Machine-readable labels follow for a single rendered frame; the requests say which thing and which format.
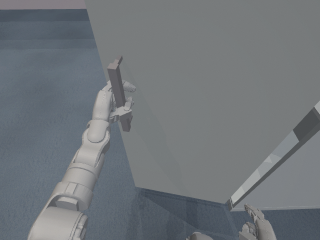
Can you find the handle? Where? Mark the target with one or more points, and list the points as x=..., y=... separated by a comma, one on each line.
x=118, y=90

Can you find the robot right hand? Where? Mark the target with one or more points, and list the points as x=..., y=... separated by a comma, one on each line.
x=262, y=230

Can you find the robot left hand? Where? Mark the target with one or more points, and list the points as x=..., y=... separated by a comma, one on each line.
x=105, y=102

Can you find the robot left upper arm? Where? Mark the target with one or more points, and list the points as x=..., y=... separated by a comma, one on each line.
x=57, y=223

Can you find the fridge door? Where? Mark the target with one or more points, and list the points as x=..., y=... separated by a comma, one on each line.
x=219, y=85

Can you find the left robot forearm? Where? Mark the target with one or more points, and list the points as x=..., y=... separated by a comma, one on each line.
x=75, y=191

